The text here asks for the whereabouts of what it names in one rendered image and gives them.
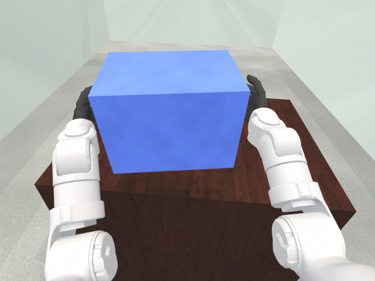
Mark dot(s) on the robot left hand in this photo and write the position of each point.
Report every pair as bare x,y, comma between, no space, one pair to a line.
83,109

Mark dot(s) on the robot right hand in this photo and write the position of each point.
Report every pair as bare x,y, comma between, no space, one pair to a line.
257,98

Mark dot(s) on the carton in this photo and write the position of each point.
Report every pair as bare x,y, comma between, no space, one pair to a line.
170,110

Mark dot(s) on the right robot forearm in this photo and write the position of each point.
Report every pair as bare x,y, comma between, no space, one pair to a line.
291,184

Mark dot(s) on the left robot forearm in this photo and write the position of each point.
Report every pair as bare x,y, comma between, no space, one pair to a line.
76,176

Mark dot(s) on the right robot upper arm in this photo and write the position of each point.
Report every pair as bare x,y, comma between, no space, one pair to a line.
311,245

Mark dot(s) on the left robot upper arm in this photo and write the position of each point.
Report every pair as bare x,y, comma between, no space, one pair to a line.
83,257

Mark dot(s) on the pedestal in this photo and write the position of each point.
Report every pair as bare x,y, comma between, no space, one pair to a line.
206,224

